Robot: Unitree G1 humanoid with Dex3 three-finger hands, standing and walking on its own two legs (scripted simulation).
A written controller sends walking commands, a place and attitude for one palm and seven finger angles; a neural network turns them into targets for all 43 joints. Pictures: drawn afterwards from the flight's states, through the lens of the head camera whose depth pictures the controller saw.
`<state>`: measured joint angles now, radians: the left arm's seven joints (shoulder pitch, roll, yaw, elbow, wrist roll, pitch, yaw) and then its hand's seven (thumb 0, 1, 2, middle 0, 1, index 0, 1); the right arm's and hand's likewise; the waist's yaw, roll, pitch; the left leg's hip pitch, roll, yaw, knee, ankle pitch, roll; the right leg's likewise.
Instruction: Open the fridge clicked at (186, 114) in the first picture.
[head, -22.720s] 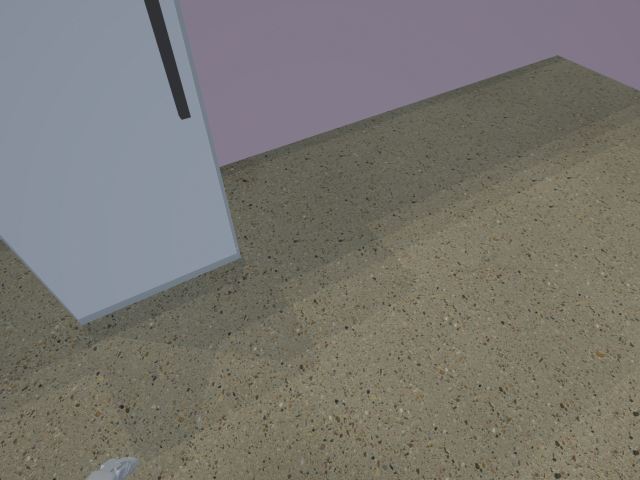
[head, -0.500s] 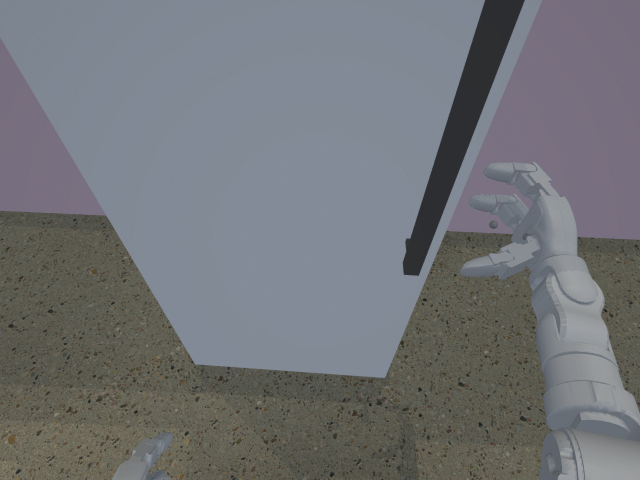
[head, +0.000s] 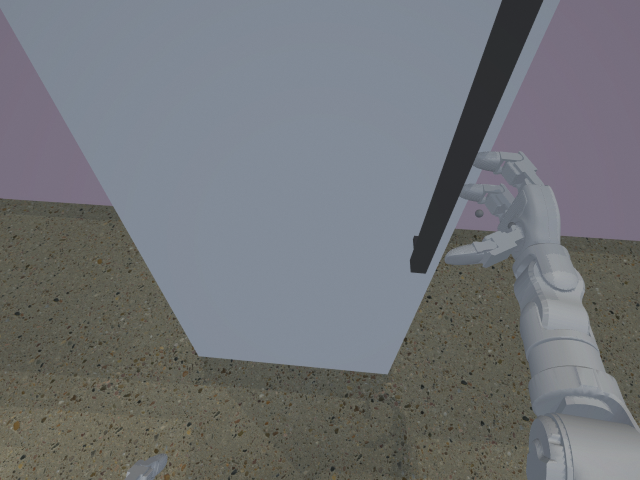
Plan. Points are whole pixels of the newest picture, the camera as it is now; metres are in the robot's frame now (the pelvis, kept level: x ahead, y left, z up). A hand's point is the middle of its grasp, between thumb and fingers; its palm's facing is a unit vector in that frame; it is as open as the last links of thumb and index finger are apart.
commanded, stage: feel for the door with the fingertips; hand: right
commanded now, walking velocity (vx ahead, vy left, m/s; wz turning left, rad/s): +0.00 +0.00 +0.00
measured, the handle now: (462, 134) +0.47 -0.11 +0.20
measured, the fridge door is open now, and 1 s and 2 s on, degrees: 1 1 1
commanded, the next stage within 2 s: slide the fingers in behind the handle in 0.60 s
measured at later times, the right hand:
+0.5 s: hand (463, 209) +0.43 -0.13 +0.13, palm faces -0.03 +1.00 -0.01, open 14.0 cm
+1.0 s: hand (464, 208) +0.43 -0.13 +0.13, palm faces -0.04 +1.00 +0.01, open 13.8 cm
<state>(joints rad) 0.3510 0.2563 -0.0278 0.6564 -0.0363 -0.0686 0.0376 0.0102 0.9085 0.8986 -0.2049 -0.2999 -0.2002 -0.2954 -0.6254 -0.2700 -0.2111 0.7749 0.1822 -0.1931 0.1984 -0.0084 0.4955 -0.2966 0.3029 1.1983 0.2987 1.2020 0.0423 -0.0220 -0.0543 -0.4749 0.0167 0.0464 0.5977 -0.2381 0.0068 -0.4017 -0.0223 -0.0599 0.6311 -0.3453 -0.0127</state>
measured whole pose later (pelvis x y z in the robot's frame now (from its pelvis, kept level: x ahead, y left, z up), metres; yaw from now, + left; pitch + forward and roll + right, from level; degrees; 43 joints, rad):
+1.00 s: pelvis -0.02 +0.01 +0.00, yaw +0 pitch +7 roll +0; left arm 0.35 0.26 -0.03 0.68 -0.03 -0.08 0.03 0.01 0.91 0.90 -0.20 -0.30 -0.20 -0.30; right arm -0.76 -0.27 -0.21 0.96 0.16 -0.26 0.17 -0.01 0.50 -0.30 0.34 1.22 0.32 1.21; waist 0.05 -0.02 -0.05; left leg -0.52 0.02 0.05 0.62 -0.23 0.02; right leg -0.45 -0.02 -0.05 0.65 -0.33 -0.01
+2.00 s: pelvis +0.00 +0.01 +0.00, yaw -1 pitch +6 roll +0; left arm 0.30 0.24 -0.02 0.67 -0.03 -0.08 0.02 0.01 0.91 0.90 -0.20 -0.30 -0.20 -0.30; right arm -0.63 -0.14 -0.09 0.74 0.14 -0.19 0.02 -0.01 0.50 -0.30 0.31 1.20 0.30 1.20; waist 0.03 -0.03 -0.04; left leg -0.45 0.01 0.06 0.59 -0.25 0.02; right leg -0.36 -0.03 -0.04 0.59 -0.33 0.00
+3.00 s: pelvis +0.01 +0.01 +0.00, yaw -1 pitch +6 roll +0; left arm 0.29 0.23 -0.02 0.68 -0.02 -0.08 0.02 0.01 0.91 0.90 -0.20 -0.30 -0.20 -0.30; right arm -0.61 -0.12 -0.06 0.70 0.13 -0.17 0.01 0.00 0.00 -0.51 0.35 1.27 0.33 1.27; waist 0.02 -0.03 -0.04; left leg -0.43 0.02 0.06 0.58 -0.25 0.01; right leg -0.35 -0.02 -0.05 0.59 -0.34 0.00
